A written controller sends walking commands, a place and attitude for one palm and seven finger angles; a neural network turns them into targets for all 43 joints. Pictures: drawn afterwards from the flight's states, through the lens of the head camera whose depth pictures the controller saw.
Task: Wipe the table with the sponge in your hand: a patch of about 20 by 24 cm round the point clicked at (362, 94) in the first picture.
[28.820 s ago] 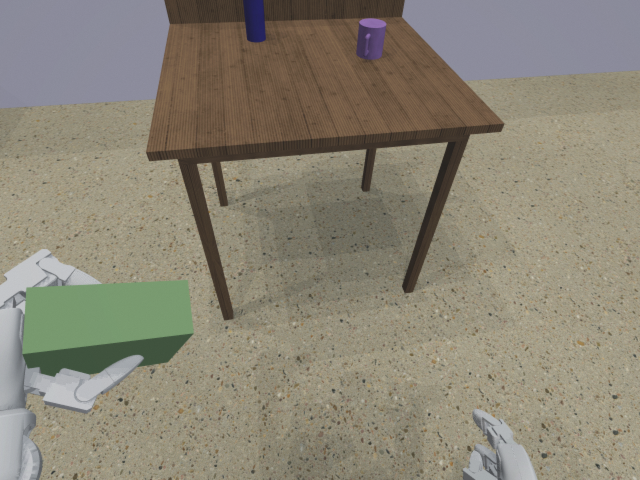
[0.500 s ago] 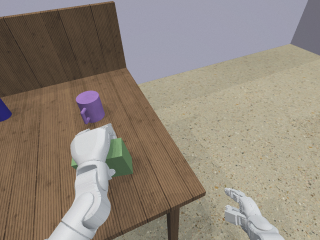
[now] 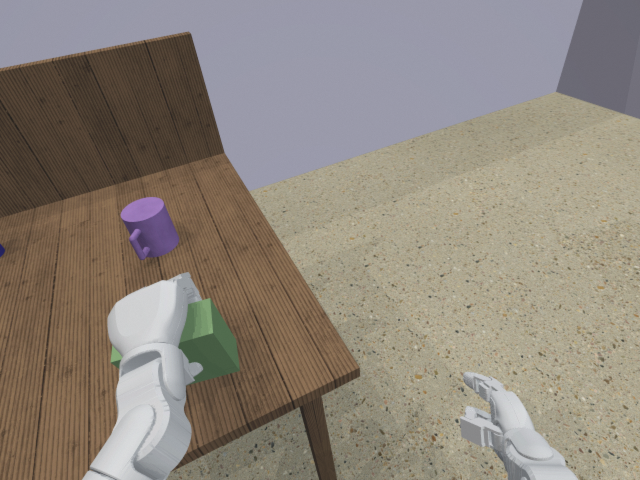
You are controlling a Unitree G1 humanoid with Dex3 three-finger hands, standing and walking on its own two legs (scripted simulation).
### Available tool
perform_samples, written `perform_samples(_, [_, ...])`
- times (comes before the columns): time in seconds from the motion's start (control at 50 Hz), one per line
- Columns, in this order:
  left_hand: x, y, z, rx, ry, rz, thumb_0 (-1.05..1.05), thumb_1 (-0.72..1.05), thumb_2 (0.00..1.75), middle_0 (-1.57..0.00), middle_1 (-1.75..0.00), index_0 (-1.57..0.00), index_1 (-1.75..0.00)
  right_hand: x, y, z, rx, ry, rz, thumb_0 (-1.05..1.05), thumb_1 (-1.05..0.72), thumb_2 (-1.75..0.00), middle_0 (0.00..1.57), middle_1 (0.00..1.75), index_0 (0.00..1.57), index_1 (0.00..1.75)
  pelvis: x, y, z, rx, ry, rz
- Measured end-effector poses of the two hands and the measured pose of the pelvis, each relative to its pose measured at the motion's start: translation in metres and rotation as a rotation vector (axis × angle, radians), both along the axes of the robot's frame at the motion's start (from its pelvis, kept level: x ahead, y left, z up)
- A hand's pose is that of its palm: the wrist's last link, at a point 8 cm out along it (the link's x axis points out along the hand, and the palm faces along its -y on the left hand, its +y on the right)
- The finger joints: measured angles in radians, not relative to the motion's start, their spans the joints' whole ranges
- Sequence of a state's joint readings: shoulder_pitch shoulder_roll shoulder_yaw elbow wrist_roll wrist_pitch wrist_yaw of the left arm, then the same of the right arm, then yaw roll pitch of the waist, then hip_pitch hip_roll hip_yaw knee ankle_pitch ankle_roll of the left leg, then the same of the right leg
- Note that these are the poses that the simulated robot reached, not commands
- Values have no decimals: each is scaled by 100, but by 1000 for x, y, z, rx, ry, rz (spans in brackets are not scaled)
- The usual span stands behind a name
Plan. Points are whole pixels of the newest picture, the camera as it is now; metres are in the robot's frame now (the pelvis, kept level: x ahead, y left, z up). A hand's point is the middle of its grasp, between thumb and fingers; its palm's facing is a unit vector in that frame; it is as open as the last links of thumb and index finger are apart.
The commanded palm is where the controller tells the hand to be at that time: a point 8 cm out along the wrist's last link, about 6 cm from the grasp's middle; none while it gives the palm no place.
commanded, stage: slide back across to the middle lane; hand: left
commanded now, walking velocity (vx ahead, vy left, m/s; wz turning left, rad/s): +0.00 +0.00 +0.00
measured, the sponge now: (187, 355) +0.27 +0.22 +0.03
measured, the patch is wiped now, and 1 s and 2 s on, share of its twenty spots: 1.00 1.00 1.00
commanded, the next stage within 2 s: wipe forward along the middle lane in 1.12 s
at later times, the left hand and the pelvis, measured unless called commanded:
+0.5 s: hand (140, 359) +0.23 +0.25 +0.09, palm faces +0.03 -0.13 -0.99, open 9.4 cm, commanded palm +0.18 +0.27 +0.13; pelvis +0.00 -0.03 +0.00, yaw -3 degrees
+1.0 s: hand (121, 358) +0.23 +0.27 +0.09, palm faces +0.02 -0.12 -0.99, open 9.5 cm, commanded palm +0.18 +0.29 +0.13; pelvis +0.03 -0.02 +0.00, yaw -4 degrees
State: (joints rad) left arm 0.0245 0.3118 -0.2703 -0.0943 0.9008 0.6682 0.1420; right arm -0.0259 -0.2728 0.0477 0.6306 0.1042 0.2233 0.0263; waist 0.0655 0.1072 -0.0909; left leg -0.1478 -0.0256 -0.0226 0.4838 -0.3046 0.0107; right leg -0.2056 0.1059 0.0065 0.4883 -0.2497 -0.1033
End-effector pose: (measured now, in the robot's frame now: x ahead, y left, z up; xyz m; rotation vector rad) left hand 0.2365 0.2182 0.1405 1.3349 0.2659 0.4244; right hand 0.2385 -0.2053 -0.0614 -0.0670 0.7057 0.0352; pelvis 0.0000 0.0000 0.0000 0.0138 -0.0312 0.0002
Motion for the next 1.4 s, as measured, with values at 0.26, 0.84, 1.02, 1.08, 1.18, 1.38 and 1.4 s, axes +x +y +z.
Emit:
perform_samples(0.26, [-26, 6, 6, 0, 33, -3, 1, -45, 106, -67, -146, -81, -139, -2, -33, 2, -18, -53, -58, 1, -91, -90, 20, 30, 20, 30, 2, -21, 0, 19, -13, -50])
perform_samples(0.84, [-29, 50, 5, 59, 136, -2, -1, -49, 107, -75, -138, -82, -139, -23, -61, -31, -89, 35, -141, 1, -91, -90, 20, 30, 20, 30, 16, -27, -1, 22, 47, -80])
perform_samples(1.02, [-28, 54, 3, 53, 129, 9, -1, -50, 108, -77, -137, -83, -138, 1, -49, -27, -87, 22, -120, 1, -91, -90, 20, 30, 20, 30, 26, -21, -1, 23, 71, -66])
perform_samples(1.08, [-29, 54, 3, 54, 121, 19, -1, -50, 108, -77, -137, -84, -138, 10, -42, -24, -76, 5, -108, 1, -91, -90, 20, 30, 20, 30, 29, -18, -2, 20, 75, -58])
perform_samples(1.18, [-30, 56, 3, 45, 109, 39, -1, -50, 108, -76, -138, -83, -139, 21, -30, -18, -64, -13, -82, 1, -91, -90, 20, 30, 20, 30, 31, -15, -1, 19, 72, -51])
perform_samples(1.38, [-27, 60, 2, 38, 114, 65, -1, -51, 108, -78, -137, -84, -138, 27, -12, -14, -76, -25, -35, 1, -91, -90, 20, 30, 20, 30, 26, -6, -1, 3, 61, -26])
perform_samples(1.4, [-26, 61, 2, 39, 114, 66, -1, -51, 108, -78, -137, -85, -138, 26, -10, -14, -78, -22, -31, 1, -91, -90, 20, 30, 20, 30, 25, -5, -1, 4, 59, -24])
